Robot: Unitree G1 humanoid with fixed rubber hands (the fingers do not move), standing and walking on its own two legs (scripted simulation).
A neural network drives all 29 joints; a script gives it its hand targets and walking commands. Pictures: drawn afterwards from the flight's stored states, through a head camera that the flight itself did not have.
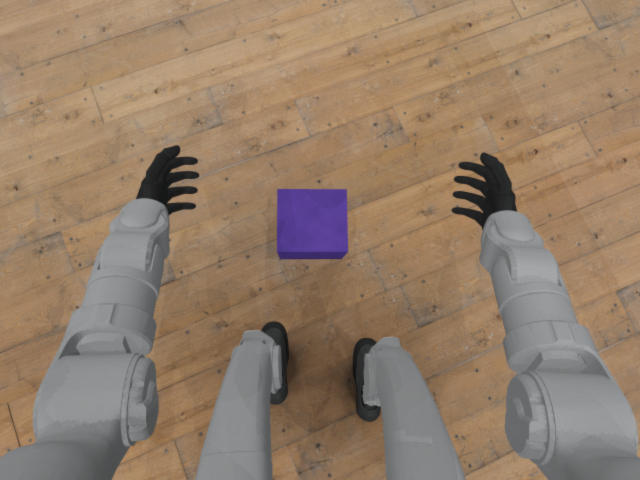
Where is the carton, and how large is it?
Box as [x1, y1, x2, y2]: [277, 189, 347, 258]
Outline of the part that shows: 277,189 277,252 280,258 341,258 347,252 346,189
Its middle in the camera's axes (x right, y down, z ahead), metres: -0.02 -0.03 +1.00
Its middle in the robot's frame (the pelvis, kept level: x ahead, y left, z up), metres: +0.49 +0.01 -0.61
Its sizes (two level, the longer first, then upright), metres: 0.170 0.155 0.149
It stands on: the floor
